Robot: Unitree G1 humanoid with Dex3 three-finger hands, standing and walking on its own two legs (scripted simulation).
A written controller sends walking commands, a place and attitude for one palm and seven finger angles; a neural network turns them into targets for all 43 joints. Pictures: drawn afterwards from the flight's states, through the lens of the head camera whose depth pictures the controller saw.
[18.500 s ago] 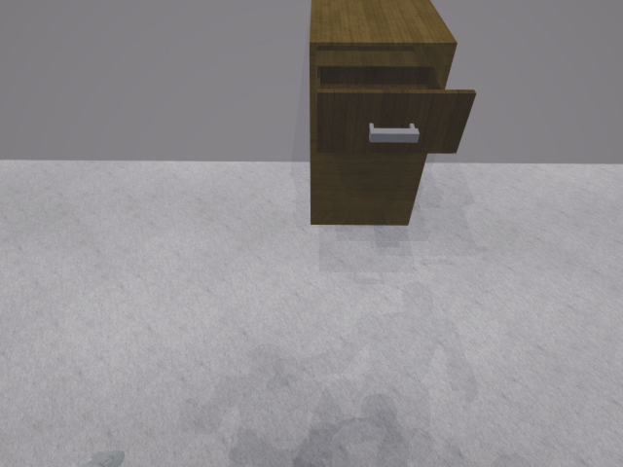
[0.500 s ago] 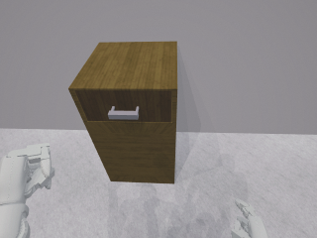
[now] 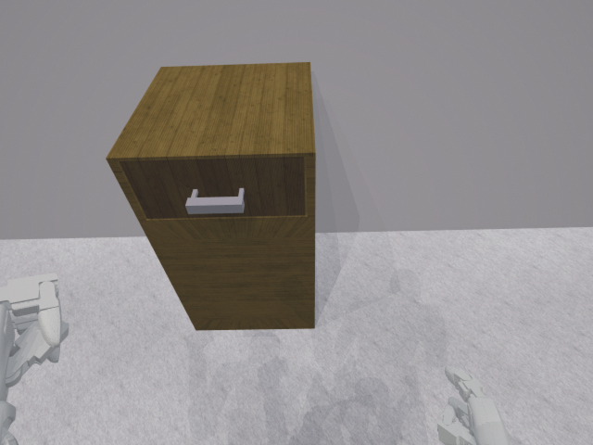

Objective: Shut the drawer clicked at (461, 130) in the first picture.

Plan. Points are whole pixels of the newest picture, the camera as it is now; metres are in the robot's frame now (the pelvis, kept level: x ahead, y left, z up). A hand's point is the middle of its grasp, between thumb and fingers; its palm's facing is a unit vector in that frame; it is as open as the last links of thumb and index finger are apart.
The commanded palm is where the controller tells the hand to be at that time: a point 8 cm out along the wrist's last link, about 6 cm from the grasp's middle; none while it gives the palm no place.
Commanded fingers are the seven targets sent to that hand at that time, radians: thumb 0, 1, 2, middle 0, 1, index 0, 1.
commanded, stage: step back with the hand held close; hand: left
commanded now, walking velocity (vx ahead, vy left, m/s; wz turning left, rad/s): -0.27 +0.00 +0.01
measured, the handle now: (217, 198) +0.62 +0.24 -0.07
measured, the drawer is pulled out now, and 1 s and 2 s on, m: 0.00 0.00 0.00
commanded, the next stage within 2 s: stop stepping back and stand still in 1.14 s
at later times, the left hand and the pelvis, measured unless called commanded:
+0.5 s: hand (11, 409) +0.12 +0.26 +0.15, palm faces +0.39 -0.78 -0.48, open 3.2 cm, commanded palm +0.06 +0.29 +0.17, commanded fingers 0.00 0.90 0.90 -1.40 -1.60 -1.40 -1.60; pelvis -0.07 +0.01 -0.01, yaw +0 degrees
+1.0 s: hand out of the picture +0.04 +0.25 +0.16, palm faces +0.38 -0.78 -0.50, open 3.2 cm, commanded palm -0.03 +0.30 +0.17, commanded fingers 0.00 0.90 0.90 -1.40 -1.60 -1.40 -1.60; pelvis -0.14 +0.01 -0.02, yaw +4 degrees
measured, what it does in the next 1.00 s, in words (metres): walks backwards: right foot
